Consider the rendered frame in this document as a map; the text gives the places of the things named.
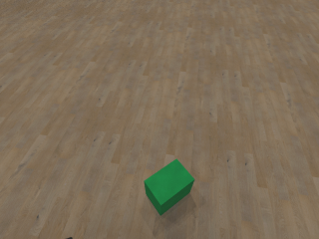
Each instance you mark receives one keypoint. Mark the carton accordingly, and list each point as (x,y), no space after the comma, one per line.
(168,186)

